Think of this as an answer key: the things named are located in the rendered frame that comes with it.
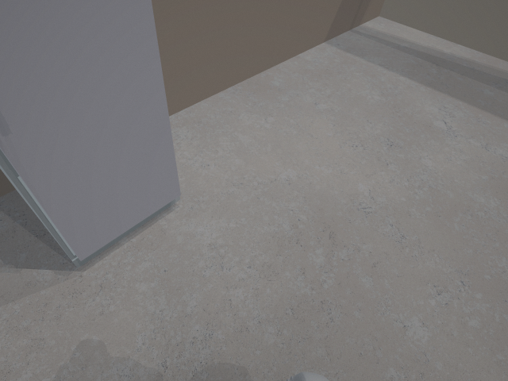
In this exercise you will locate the fridge door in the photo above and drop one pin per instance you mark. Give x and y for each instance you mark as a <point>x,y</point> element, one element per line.
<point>83,114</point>

